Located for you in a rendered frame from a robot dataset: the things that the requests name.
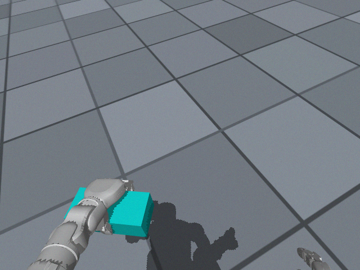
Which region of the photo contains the left robot arm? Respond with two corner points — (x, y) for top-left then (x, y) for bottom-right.
(27, 197), (106, 270)

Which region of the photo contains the carton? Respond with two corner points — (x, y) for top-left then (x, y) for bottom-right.
(64, 187), (154, 237)

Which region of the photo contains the right robot hand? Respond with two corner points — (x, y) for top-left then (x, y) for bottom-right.
(297, 247), (332, 270)

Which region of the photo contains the left robot hand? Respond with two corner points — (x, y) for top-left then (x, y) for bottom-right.
(84, 178), (135, 235)

